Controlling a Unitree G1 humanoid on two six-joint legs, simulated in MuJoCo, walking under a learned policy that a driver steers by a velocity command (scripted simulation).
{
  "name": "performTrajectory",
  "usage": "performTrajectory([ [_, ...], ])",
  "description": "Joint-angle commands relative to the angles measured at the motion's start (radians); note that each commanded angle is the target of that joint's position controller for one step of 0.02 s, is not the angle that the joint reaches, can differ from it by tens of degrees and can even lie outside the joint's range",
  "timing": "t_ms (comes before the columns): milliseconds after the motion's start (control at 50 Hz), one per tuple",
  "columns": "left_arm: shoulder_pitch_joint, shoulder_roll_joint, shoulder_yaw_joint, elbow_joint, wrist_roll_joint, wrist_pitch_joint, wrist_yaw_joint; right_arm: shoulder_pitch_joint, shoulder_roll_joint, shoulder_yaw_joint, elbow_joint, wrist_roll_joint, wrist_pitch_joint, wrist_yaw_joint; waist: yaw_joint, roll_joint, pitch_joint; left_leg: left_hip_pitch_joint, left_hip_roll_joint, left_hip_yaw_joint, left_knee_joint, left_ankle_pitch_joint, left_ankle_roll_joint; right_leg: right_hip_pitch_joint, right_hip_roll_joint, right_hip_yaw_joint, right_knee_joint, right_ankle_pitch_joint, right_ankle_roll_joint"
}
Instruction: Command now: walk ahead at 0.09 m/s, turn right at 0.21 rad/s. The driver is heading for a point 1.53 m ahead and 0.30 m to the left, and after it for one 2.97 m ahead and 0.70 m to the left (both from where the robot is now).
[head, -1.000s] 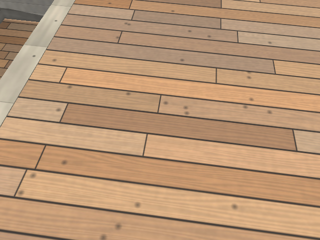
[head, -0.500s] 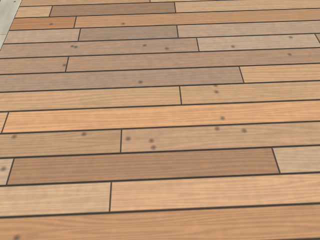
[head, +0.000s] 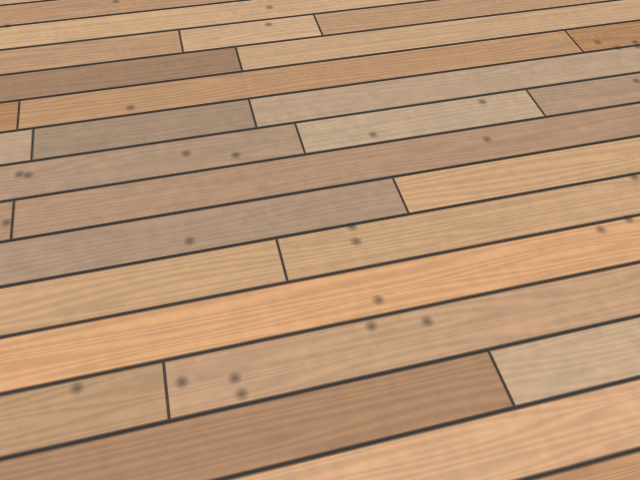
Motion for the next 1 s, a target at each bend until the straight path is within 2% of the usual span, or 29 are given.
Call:
performTrajectory([
  [20, 0.072, 0.112, 0.033, -0.036, 0.005, 0.041, 0.011, -0.012, -0.104, -0.014, -0.055, -0.003, 0.024, 0.002, 0.006, 0.121, -0.136, 0.215, 0.279, -0.329, -0.189, 0.013, 0.179, -0.113, -0.112, -0.007, 0.059, 0.060, 0.046],
  [60, 0.092, 0.050, 0.016, -0.025, 0.006, 0.039, 0.009, -0.029, -0.112, -0.018, -0.042, -0.009, 0.034, 0.002, 0.017, 0.172, -0.110, 0.124, 0.198, -0.210, -0.220, -0.005, 0.156, 0.003, -0.111, -0.081, -0.121, 0.096, 0.047],
  [100, 0.069, 0.026, 0.005, -0.018, 0.010, 0.028, 0.007, -0.001, -0.121, -0.022, -0.026, -0.002, 0.036, -0.003, -0.006, 0.185, -0.137, 0.153, 0.202, -0.195, -0.211, 0.022, 0.171, 0.063, -0.118, -0.098, -0.266, 0.118, 0.042],
  [140, 0.058, 0.043, 0.007, -0.011, 0.008, 0.023, 0.005, 0.026, -0.135, -0.025, -0.013, 0.006, 0.039, -0.007, -0.017, 0.180, -0.159, 0.185, 0.223, -0.217, -0.202, -0.037, 0.181, 0.111, -0.121, -0.101, -0.381, 0.203, 0.030],
  [160, 0.064, 0.046, 0.009, -0.002, 0.008, 0.022, 0.002, 0.021, -0.136, -0.024, -0.011, 0.011, 0.043, -0.009, -0.006, 0.172, -0.155, 0.174, 0.222, -0.217, -0.197, -0.099, 0.172, 0.150, -0.118, -0.111, -0.457, 0.267, 0.018],
  [200, 0.066, 0.047, 0.010, 0.010, 0.018, 0.022, -0.004, 0.036, -0.121, -0.016, 0.000, 0.021, 0.048, -0.011, 0.007, 0.154, -0.123, 0.107, 0.194, -0.203, -0.196, -0.256, 0.119, 0.239, -0.108, -0.126, -0.603, 0.368, -0.020],
  [220, 0.050, 0.069, 0.011, -0.003, 0.033, 0.020, -0.004, 0.057, -0.104, -0.009, 0.010, 0.018, 0.044, -0.009, 0.002, 0.120, -0.108, 0.058, 0.175, -0.188, -0.183, -0.335, 0.067, 0.275, -0.161, -0.068, -0.625, 0.404, -0.048],
  [240, 0.030, 0.123, 0.020, -0.012, 0.037, 0.020, 0.000, 0.074, -0.101, -0.010, 0.007, 0.008, 0.038, -0.004, -0.035, 0.028, -0.075, 0.029, 0.115, -0.120, -0.140, -0.364, 0.020, 0.233, -0.223, -0.004, -0.632, 0.351, -0.088],
  [260, 0.033, 0.101, 0.018, 0.009, 0.030, 0.015, -0.006, 0.058, -0.088, -0.010, 0.007, 0.003, 0.035, -0.003, -0.042, -0.061, -0.053, 0.111, 0.058, -0.038, -0.100, -0.299, -0.017, 0.102, -0.216, 0.005, -0.667, 0.177, -0.110],
  [280, 0.016, 0.053, 0.004, 0.008, 0.033, 0.004, -0.010, 0.044, -0.082, -0.008, 0.011, 0.000, 0.034, -0.004, -0.039, -0.079, -0.033, 0.178, 0.051, -0.026, -0.056, -0.222, -0.030, 0.034, -0.206, 0.007, -0.709, 0.096, -0.100],
  [300, 0.001, 0.038, -0.002, 0.013, 0.038, -0.007, -0.012, 0.054, -0.072, -0.007, 0.022, 0.004, 0.035, -0.006, -0.049, -0.096, -0.021, 0.212, 0.052, -0.022, -0.035, -0.172, -0.025, 0.002, -0.201, 0.004, -0.725, 0.089, -0.080],
  [380, 0.023, 0.051, -0.001, 0.029, 0.023, -0.036, -0.012, 0.085, -0.087, -0.013, 0.060, 0.007, 0.040, -0.012, -0.044, -0.038, -0.017, 0.222, 0.065, -0.037, -0.020, -0.073, -0.001, 0.039, -0.178, -0.025, -0.677, 0.252, -0.050],
  [540, 0.059, 0.036, -0.006, 0.071, 0.016, -0.035, -0.008, 0.091, -0.087, -0.018, 0.125, 0.017, 0.050, -0.018, -0.031, 0.021, -0.043, 0.261, 0.072, -0.040, 0.004, 0.062, -0.005, 0.092, -0.157, -0.052, -0.639, 0.401, -0.053],
  [720, 0.068, 0.017, -0.010, 0.129, 0.015, -0.032, -0.007, 0.086, -0.091, -0.022, 0.192, 0.022, 0.067, -0.033, -0.032, 0.021, -0.038, 0.283, 0.075, -0.042, 0.008, 0.088, -0.006, 0.117, -0.142, -0.074, -0.645, 0.456, -0.050],
  [1000, 0.093, 0.001, -0.022, 0.216, 0.015, -0.031, -0.003, 0.085, -0.078, -0.022, 0.267, 0.023, 0.078, -0.041, -0.032, 0.019, -0.004, 0.286, 0.068, -0.037, -0.019, 0.035, -0.013, 0.114, -0.132, -0.091, -0.680, 0.394, -0.044],
])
